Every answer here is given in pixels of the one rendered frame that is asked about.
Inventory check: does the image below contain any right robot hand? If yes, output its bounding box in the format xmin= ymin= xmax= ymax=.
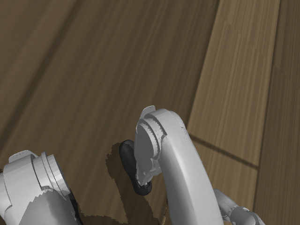
xmin=213 ymin=188 xmax=238 ymax=222

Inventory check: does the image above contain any right robot foot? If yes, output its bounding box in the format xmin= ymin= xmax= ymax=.
xmin=119 ymin=140 xmax=152 ymax=196

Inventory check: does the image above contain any right robot arm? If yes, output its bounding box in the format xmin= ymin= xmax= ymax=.
xmin=230 ymin=206 xmax=265 ymax=225

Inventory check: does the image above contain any left robot foot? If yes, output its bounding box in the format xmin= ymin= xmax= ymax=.
xmin=68 ymin=189 xmax=83 ymax=225

